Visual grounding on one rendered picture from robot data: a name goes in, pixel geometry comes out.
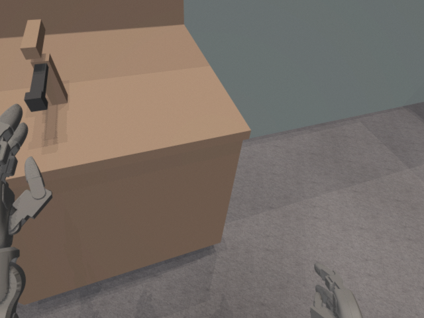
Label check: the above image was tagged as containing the robot left hand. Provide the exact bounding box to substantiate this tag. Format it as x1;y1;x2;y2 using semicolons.
0;104;52;248

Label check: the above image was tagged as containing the robot right hand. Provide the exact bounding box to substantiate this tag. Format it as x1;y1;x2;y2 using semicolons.
311;262;363;318

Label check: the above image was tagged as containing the tap lever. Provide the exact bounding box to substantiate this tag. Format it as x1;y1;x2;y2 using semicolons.
24;63;48;112

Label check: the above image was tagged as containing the robot left forearm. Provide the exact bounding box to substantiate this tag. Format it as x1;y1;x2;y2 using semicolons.
0;247;26;318

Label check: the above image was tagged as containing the counter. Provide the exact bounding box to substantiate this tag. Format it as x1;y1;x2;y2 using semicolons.
0;0;251;305

